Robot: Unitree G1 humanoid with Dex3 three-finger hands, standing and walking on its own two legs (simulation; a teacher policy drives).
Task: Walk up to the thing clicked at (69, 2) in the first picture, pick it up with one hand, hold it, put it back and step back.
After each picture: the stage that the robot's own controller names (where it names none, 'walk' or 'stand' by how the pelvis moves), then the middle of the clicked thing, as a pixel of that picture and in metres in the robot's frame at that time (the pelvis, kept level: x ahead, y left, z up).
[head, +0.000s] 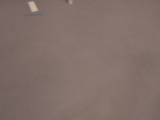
stand; out of the picture +2.38 +0.18 -0.65
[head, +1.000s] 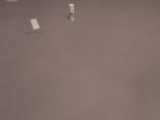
walk; (71, 12) +2.23 +0.32 -0.66
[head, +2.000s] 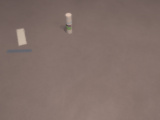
walk; (69, 23) +1.56 +0.26 -0.65
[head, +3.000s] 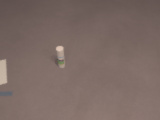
walk; (60, 57) +1.02 +0.25 -0.65
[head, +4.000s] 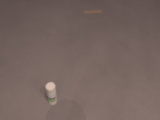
walk; (51, 94) +0.63 +0.22 -0.63
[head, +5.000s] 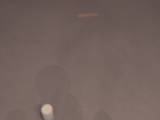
stand; (48, 115) +0.44 +0.19 -0.63
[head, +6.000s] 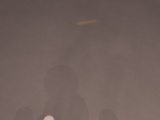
stand; out of the picture +0.41 +0.20 -0.66
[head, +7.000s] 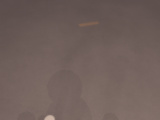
stand; out of the picture +0.42 +0.20 -0.66
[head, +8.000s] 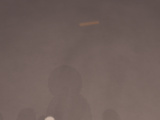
stand; out of the picture +0.40 +0.20 -0.66
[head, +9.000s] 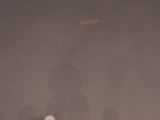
stand; out of the picture +0.40 +0.20 -0.66
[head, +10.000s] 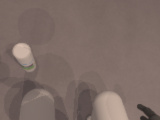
go down; (26, 59) +0.46 +0.23 -0.34
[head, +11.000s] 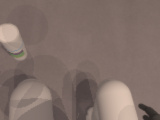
go down; (14, 45) +0.47 +0.25 -0.25
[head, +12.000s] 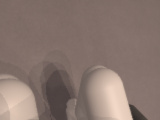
close in; out of the picture +0.45 +0.29 -0.16
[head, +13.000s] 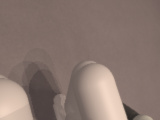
close; out of the picture +0.45 +0.30 -0.16
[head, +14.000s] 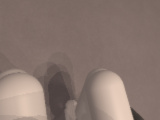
lift; out of the picture +0.37 +0.27 -0.13
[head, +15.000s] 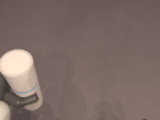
lift; (26, 85) +0.31 +0.17 +0.04
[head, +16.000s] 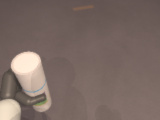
hold; (35, 86) +0.32 +0.15 +0.03
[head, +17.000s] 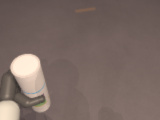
hold; (35, 88) +0.31 +0.15 +0.03
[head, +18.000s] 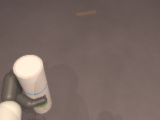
crouch; (36, 89) +0.31 +0.15 +0.04
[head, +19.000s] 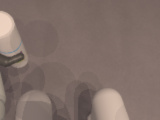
crouch; (10, 46) +0.44 +0.20 -0.04
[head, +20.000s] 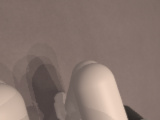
lower; out of the picture +0.43 +0.29 -0.17
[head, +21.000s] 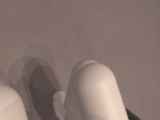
lower; out of the picture +0.44 +0.30 -0.16
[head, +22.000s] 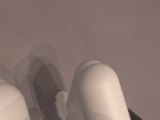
lower; out of the picture +0.43 +0.30 -0.16
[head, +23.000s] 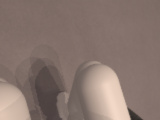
lower; out of the picture +0.42 +0.28 -0.17
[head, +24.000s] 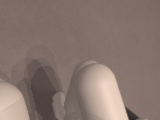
loosen; out of the picture +0.43 +0.28 -0.16
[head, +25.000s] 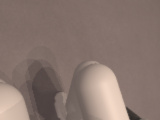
withdraw; out of the picture +0.43 +0.29 -0.17
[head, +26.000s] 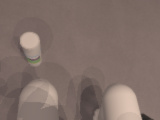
walk; (32, 52) +0.46 +0.23 -0.27
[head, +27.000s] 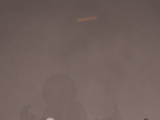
stand; out of the picture +0.38 +0.18 -0.59
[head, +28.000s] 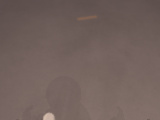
stand; out of the picture +0.41 +0.19 -0.60
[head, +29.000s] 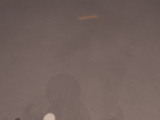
stand; out of the picture +0.40 +0.19 -0.60
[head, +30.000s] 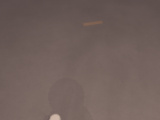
stand; out of the picture +0.43 +0.18 -0.65
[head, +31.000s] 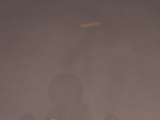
stand; out of the picture +0.39 +0.18 -0.66
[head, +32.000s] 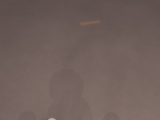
walk; out of the picture +0.39 +0.19 -0.66
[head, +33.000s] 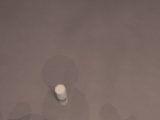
walk; (61, 95) +0.50 +0.17 -0.64
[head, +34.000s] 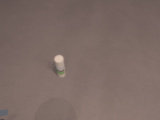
walk; (60, 67) +0.74 +0.17 -0.63
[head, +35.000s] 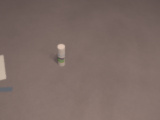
stand; (61, 55) +1.03 +0.15 -0.64
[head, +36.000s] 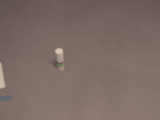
stand; (60, 60) +0.97 +0.19 -0.64
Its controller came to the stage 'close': yes
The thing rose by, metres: 0.67
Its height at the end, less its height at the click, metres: +0.00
